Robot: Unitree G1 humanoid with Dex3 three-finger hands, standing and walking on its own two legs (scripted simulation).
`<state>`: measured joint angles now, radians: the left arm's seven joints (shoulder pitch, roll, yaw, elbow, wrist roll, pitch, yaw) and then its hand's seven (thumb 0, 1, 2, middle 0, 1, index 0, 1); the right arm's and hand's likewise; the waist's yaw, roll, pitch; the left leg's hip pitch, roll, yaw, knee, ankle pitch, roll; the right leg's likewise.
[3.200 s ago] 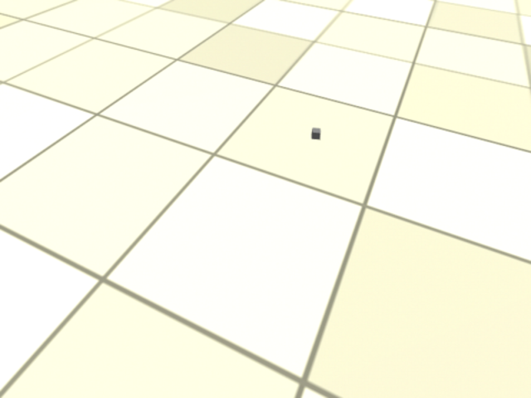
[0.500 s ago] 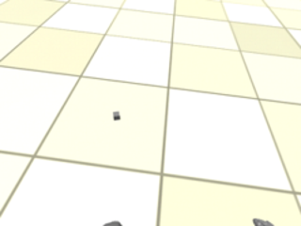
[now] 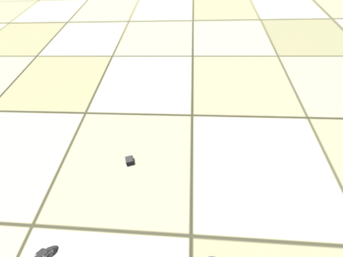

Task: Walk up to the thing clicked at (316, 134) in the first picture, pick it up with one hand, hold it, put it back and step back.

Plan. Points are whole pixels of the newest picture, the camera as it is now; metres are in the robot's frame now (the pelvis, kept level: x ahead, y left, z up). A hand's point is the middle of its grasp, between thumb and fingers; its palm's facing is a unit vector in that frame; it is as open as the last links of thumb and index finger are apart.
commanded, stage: walk up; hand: left
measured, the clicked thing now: (129, 160) +0.82 +0.31 -0.73
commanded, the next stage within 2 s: none
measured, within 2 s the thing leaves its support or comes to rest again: neither
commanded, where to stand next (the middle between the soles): +0.43 +0.04 m, yaw +0 degrees
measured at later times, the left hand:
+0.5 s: hand (58, 235) +0.22 +0.32 -0.14, palm faces -0.02 -0.94 -0.35, open 7.4 cm
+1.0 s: hand (67, 185) +0.36 +0.33 -0.12, palm faces -0.02 -0.89 -0.46, open 7.4 cm
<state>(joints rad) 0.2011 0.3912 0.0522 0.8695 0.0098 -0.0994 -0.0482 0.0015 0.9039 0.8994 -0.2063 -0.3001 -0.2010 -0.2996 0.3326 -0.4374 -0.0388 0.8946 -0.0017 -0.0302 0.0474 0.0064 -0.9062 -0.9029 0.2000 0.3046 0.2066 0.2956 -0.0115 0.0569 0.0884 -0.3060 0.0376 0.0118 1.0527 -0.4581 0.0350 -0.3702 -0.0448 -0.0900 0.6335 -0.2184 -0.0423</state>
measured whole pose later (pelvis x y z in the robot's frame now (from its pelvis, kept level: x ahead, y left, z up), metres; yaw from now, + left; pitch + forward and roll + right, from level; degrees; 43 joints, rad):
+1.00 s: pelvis +0.34 +0.04 +0.00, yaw +1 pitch -2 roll +0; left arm 0.34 0.42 0.03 0.87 0.02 -0.09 0.01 0.00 0.90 0.90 -0.21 -0.30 -0.20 -0.30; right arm 0.20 -0.43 -0.05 0.86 -0.01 0.00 0.05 0.00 -0.91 -0.90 0.20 0.30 0.21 0.30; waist 0.05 0.06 0.12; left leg -0.49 0.07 0.01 0.79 -0.29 0.00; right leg -0.27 -0.07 -0.05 0.63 -0.31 0.02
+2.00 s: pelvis +0.39 +0.07 +0.02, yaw -2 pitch -2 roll +0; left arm 0.06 0.34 0.00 1.17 0.01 -0.01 -0.01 0.00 0.90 0.90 -0.21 -0.30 -0.20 -0.30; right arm 0.06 -0.36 0.00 1.18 0.00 -0.01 0.02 0.00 -0.91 -0.90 0.20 0.30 0.21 0.30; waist -0.02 0.00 0.06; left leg -0.22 0.06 0.08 0.36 -0.11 -0.01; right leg -0.10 -0.03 0.00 0.35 -0.21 0.04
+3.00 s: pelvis +0.35 +0.05 +0.01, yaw +3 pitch -2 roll +1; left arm 0.25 0.38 0.06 0.96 0.04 0.01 -0.02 0.00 0.90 0.90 -0.21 -0.30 -0.20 -0.30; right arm 0.21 -0.35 -0.05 0.96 -0.04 -0.02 0.04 0.00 -0.91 -0.90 0.20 0.30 0.21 0.30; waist 0.00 -0.03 0.07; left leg -0.17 -0.02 0.00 0.50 -0.31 0.03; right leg -0.32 -0.03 -0.01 0.82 -0.50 -0.02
